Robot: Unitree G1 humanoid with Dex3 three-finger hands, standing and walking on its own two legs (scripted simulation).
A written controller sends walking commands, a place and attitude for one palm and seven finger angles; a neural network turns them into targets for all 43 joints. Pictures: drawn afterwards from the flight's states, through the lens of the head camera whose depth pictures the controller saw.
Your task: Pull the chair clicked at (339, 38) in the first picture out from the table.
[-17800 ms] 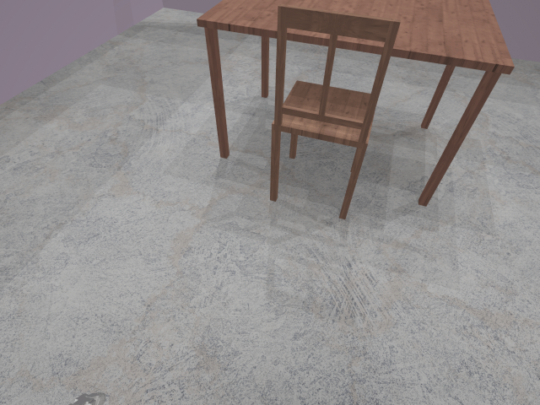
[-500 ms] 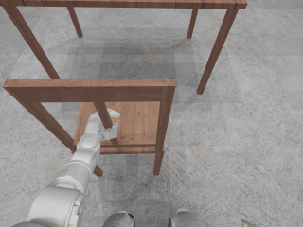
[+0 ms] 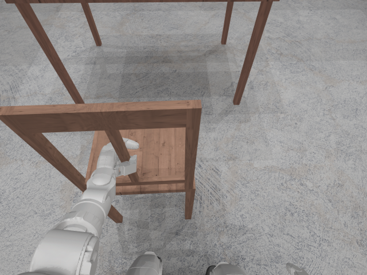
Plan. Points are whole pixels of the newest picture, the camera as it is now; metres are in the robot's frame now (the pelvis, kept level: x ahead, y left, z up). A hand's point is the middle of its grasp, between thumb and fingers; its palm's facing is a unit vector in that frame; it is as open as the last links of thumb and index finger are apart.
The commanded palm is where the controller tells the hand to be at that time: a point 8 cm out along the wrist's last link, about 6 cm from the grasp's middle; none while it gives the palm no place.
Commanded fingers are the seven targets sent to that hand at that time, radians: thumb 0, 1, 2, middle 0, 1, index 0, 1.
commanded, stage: stop walking, hand still on the chair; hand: left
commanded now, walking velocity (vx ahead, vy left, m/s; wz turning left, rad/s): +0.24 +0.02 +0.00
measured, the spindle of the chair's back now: (125, 158) +0.38 +0.18 -0.06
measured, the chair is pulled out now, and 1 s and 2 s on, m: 0.56 0.68 0.68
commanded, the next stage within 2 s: open the thumb and straighten the fingers in 0.90 s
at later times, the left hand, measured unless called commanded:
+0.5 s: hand (129, 210) +0.25 +0.14 -0.05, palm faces +0.09 -0.98 -0.17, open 5.5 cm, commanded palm +0.23 +0.19 -0.03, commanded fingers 0.00 0.90 0.90 -0.50 -1.45 -0.50 -1.45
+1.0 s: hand (129, 211) +0.25 +0.14 -0.05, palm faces +0.09 -0.98 -0.17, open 5.4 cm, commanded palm +0.22 +0.19 -0.03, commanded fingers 0.00 0.78 0.84 -0.50 -1.45 -0.50 -1.45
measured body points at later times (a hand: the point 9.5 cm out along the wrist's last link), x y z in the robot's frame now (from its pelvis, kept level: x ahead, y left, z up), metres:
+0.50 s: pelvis -0.02 -0.01 +0.01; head -0.01 -0.03 +0.46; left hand +0.24 +0.19 -0.04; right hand +0.10 -0.24 -0.11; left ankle -0.02 +0.12 -0.72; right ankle +0.04 -0.13 -0.72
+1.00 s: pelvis +0.01 -0.01 +0.02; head +0.02 -0.02 +0.47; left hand +0.24 +0.19 -0.04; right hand +0.16 -0.25 -0.09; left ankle -0.02 +0.12 -0.72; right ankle +0.04 -0.13 -0.72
